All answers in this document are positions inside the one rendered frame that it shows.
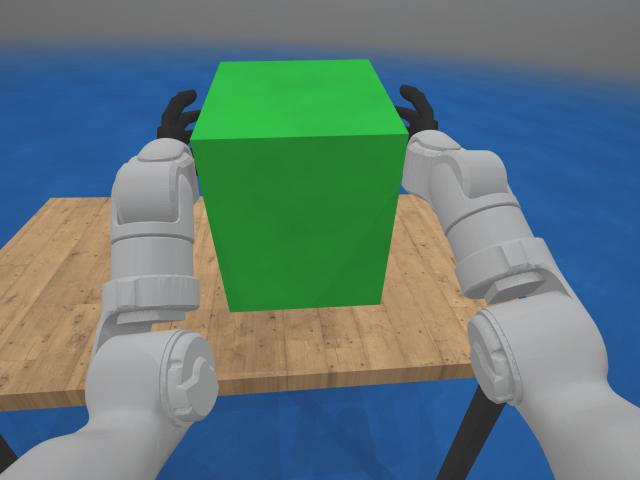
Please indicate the right robot hand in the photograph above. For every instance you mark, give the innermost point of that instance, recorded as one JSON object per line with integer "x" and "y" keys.
{"x": 421, "y": 120}

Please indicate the robot left forearm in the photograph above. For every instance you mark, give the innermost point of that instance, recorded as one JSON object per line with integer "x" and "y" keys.
{"x": 152, "y": 237}

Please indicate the right robot upper arm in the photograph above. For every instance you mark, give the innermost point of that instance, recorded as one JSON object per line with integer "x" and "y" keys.
{"x": 542, "y": 355}

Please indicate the carton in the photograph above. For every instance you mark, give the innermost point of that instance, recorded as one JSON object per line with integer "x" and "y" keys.
{"x": 300, "y": 166}

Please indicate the table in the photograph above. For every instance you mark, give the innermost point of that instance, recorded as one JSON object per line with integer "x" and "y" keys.
{"x": 51, "y": 276}

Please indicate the left robot upper arm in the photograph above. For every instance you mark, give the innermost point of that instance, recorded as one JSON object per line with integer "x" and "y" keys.
{"x": 143, "y": 393}

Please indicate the robot right forearm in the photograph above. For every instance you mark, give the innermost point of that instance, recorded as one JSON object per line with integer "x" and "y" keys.
{"x": 498, "y": 258}

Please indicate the left robot hand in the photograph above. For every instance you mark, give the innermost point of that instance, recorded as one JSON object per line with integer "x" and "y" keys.
{"x": 174, "y": 121}

